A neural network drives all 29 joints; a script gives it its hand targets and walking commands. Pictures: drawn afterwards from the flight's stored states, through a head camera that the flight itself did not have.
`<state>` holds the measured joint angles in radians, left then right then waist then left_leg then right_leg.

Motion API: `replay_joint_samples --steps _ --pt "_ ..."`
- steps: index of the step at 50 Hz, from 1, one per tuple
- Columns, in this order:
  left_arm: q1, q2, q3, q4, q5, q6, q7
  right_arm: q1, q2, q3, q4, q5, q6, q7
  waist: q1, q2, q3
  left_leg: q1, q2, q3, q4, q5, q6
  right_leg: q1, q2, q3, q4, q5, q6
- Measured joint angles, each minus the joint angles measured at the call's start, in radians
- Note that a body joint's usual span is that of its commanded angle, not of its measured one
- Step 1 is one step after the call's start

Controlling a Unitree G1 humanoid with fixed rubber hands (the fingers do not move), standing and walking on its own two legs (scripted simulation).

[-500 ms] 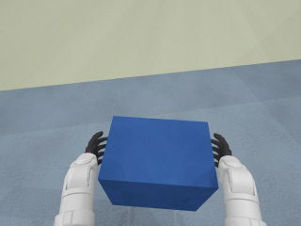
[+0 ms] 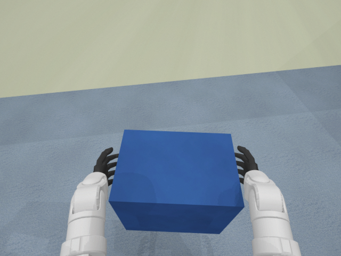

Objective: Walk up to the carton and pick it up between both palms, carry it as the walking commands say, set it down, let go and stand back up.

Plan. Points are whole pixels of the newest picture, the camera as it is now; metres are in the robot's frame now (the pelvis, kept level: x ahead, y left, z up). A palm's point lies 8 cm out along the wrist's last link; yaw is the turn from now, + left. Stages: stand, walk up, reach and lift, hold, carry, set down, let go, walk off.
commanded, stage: reach and lift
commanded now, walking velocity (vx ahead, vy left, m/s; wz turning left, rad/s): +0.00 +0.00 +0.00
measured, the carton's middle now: (174, 185) +0.30 +0.01 -0.04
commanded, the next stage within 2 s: hold in 0.72 s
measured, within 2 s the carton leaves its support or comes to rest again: neither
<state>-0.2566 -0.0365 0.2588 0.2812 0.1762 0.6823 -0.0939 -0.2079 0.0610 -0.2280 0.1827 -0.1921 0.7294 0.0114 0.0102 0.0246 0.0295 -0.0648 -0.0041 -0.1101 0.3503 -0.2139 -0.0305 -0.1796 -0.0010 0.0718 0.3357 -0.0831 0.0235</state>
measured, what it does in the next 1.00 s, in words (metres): stands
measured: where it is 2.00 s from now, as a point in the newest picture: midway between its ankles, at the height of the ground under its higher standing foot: outside the picture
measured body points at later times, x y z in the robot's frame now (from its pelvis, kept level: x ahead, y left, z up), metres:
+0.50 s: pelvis +0.01 +0.00 +0.00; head -0.02 -0.01 +0.45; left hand +0.30 +0.19 +0.02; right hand +0.30 -0.18 +0.02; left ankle -0.01 +0.15 -0.75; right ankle +0.07 -0.13 -0.75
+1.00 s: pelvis +0.02 +0.00 +0.00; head -0.01 +0.00 +0.45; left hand +0.29 +0.19 +0.02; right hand +0.29 -0.18 +0.02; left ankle -0.01 +0.15 -0.75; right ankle +0.07 -0.13 -0.75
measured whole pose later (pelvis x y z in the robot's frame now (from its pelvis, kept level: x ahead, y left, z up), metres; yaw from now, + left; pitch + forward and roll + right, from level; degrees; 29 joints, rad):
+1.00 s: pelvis +0.02 +0.00 +0.00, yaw +0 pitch -4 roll +0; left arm -0.10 -0.07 0.22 0.12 0.18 0.73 -0.08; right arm -0.09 0.05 -0.18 0.09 -0.17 0.75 0.03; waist 0.00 0.03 0.00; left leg -0.03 0.00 -0.11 0.33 -0.23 -0.03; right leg -0.14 0.00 0.07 0.32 -0.10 0.02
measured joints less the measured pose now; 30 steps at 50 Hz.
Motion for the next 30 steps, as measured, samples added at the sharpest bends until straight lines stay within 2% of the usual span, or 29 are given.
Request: replay_joint_samples --steps 4,11,21,30 --pt "-0.05 0.012 0.018 0.065 0.018 -0.012 -0.013 -0.046 0.0 -0.01 0.046 -0.014 0.003 -0.005 0.004 -0.001 -0.006 -0.012 0.002 -0.003 0.008 0.001 -0.002 -0.01 0.003 -0.003 0.006 0.003 -0.004" --pt "-0.089 0.029 0.025 0.108 0.035 -0.015 -0.028 -0.072 0.005 -0.016 0.076 -0.017 0.002 -0.015 -0.001 -0.005 -0.019 -0.02 0.009 -0.013 0.008 0.003 -0.007 -0.01 0.008 -0.013 -0.007 0.009 -0.009" --pt "-0.008 0.009 0.01 0.045 0.031 -0.003 -0.028 0.004 0.011 0.0 0.02 -0.001 0.015 -0.015 -0.005 -0.006 -0.041 0.006 0.013 -0.015 -0.014 -0.002 -0.007 0.019 0.009 -0.016 -0.033 0.005 -0.007" --pt "0.059 -0.009 -0.02 -0.041 0.016 0.017 -0.007 0.055 -0.003 0.021 -0.033 0.016 0.017 -0.004 -0.013 -0.006 -0.037 0.016 0.009 -0.011 -0.009 -0.015 0.0 0.03 0.005 -0.012 -0.031 -0.007 -0.001"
